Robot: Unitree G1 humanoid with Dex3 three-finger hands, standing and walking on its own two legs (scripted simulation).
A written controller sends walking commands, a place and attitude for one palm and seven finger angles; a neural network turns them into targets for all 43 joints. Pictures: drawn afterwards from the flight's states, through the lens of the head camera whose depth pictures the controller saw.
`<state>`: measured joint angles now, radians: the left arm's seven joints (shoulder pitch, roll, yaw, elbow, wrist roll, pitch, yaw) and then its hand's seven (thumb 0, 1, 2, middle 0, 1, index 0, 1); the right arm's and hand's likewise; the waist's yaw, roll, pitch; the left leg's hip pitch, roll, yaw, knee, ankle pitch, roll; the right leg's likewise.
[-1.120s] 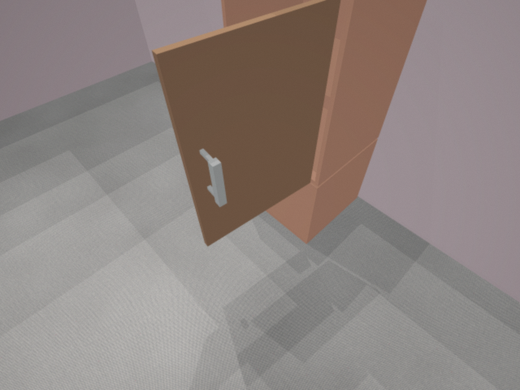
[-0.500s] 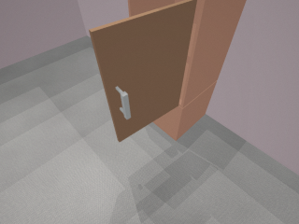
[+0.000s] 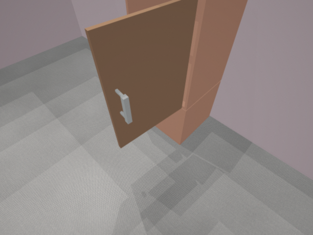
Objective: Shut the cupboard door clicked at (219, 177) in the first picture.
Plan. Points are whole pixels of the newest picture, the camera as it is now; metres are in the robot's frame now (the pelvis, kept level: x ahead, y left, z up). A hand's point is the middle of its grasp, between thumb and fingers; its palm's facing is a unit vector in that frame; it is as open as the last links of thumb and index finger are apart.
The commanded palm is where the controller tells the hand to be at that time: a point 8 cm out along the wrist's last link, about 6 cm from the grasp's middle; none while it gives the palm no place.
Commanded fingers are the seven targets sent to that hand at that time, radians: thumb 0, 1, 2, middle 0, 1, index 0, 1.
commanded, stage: walk to a spot facing it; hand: left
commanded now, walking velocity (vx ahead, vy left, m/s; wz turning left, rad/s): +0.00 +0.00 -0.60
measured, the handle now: (123, 106) +0.55 +0.16 -0.05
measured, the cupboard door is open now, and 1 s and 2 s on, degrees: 84 84 84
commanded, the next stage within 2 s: none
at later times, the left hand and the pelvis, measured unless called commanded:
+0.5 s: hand out of the picture +0.05 +0.16 -0.16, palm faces -0.18 -0.94 -0.29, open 7.3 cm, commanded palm none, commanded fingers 0.00 0.90 0.90 -0.20 -0.30 -0.20 -0.30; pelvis -0.03 -0.03 +0.00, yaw -14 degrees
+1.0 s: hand out of the picture +0.15 +0.10 -0.17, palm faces -0.46 -0.83 -0.31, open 7.3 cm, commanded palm none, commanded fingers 0.00 0.90 0.90 -0.20 -0.30 -0.20 -0.30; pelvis -0.05 -0.05 -0.03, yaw -30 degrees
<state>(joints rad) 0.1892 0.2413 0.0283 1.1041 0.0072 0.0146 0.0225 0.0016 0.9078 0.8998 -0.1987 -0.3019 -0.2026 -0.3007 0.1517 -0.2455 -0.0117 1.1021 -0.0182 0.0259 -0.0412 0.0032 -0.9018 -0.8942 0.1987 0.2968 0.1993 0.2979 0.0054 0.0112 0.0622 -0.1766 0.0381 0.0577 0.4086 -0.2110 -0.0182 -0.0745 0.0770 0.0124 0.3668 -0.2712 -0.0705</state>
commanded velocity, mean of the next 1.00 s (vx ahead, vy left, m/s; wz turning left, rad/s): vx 0.00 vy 0.00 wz -0.60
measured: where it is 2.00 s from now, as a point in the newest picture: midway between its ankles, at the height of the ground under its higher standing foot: outside the picture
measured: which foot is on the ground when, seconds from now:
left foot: down 0.00-0.26, up 0.28-0.68, down 0.70-0.92, up 0.94-1.00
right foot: down 0.00-0.70, up 0.72-0.92, down 0.94-1.00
